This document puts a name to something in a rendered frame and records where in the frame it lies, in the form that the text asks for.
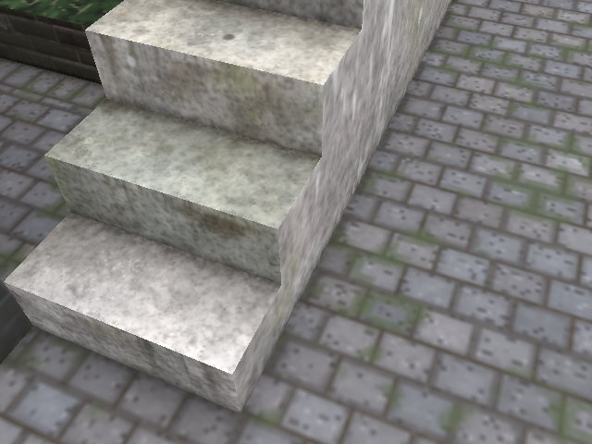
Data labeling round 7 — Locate stairs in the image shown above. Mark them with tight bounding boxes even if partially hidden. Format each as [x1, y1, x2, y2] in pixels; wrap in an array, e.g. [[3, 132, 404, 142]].
[[4, 0, 452, 414]]

